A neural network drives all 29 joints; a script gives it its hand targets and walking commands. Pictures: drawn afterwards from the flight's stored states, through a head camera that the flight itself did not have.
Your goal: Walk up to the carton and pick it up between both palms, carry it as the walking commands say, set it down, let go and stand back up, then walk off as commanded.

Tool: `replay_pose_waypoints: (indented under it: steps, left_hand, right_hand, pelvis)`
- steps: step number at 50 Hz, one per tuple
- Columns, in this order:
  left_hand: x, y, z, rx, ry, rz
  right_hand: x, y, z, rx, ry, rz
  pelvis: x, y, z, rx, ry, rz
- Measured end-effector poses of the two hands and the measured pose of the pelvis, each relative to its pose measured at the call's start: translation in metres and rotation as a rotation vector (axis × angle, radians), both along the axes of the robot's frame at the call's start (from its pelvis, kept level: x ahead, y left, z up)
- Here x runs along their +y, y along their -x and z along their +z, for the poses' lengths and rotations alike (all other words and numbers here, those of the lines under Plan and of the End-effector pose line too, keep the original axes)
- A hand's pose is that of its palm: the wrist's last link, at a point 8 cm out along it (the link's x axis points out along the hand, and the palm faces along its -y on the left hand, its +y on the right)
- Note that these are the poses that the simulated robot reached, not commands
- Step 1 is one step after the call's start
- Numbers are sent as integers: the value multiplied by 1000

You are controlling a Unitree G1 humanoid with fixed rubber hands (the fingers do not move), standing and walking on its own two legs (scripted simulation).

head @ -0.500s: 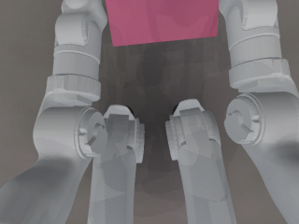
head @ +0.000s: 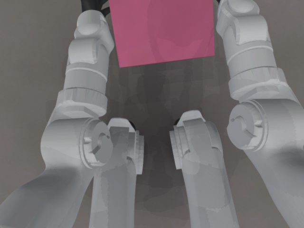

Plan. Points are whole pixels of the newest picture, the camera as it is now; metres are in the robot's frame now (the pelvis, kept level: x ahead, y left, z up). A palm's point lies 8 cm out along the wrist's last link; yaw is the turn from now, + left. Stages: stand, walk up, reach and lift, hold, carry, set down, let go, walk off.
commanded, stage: set down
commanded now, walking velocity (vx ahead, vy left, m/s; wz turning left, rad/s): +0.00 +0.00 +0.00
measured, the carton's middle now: (158, 7) +0.55 -0.04 -0.24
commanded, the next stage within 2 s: none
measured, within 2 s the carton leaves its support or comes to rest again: neither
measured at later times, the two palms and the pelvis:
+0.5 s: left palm (93, 15) +0.53 +0.09 -0.19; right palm out of the picture +0.53 -0.16 -0.19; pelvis +0.01 +0.00 -0.01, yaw +0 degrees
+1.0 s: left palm (93, 13) +0.53 +0.10 -0.20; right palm out of the picture +0.53 -0.17 -0.19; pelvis +0.00 +0.00 -0.01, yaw +0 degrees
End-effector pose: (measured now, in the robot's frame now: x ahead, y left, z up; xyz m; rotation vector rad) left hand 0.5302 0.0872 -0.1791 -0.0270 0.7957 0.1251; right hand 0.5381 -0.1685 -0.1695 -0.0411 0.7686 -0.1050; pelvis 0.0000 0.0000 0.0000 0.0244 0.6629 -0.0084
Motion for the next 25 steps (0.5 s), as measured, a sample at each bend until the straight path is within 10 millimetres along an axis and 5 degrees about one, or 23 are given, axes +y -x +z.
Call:
replay_pose_waypoints:
  steps: [25]
  left_hand:
    - [8,-1,-16,8,-15,-20]
  right_hand:
    - [4,5,-23,13,-27,12]
  pelvis:
    - [0,-6,-9,-11,-5,1]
